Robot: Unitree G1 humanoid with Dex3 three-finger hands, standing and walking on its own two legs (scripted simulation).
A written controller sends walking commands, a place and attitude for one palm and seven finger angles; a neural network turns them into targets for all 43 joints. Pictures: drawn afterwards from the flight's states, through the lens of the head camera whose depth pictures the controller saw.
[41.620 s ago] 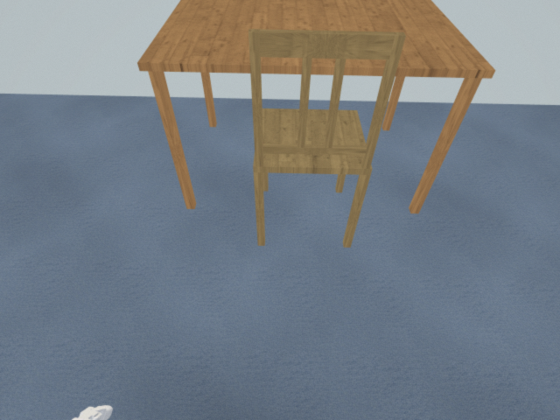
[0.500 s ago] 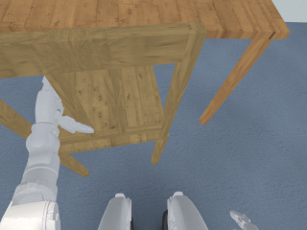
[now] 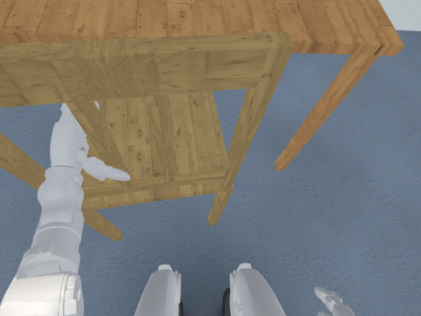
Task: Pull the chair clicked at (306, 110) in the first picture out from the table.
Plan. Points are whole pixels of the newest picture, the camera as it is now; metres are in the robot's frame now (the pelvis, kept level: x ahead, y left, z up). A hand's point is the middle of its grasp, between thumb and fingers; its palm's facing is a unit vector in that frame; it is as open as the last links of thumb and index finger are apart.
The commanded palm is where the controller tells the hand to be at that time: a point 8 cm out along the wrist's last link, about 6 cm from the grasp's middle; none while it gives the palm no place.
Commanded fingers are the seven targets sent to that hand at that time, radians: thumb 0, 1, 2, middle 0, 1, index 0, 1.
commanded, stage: hook a spindle and tug to test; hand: left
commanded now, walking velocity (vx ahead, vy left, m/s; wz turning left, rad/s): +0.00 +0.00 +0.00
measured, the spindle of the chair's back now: (109, 153) +0.39 +0.18 +0.05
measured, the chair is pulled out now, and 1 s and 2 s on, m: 0.05 -0.01 0.06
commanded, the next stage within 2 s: step backward, pulling the chair out in 1.30 s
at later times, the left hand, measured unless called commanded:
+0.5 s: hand (107, 146) +0.42 +0.19 +0.02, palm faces +0.00 -1.00 -0.03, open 10.3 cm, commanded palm +0.41 +0.23 +0.02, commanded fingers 0.00 0.68 0.80 -0.50 -1.45 -0.50 -1.45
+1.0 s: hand (115, 143) +0.42 +0.18 +0.02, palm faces +0.04 -1.00 -0.04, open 6.0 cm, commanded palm +0.39 +0.23 +0.02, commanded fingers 0.00 0.90 0.90 -0.50 -1.45 -0.50 -1.45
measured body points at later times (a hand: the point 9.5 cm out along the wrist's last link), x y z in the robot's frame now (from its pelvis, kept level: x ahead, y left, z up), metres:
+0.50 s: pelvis -0.01 +0.00 +0.00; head +0.12 +0.03 +0.43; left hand +0.41 +0.25 +0.02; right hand +0.10 -0.26 -0.12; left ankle +0.02 +0.09 -0.62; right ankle +0.03 -0.13 -0.62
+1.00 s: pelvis -0.01 -0.01 +0.00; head +0.12 +0.01 +0.43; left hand +0.42 +0.23 +0.02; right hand +0.07 -0.26 -0.11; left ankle +0.02 +0.09 -0.62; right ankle +0.03 -0.13 -0.62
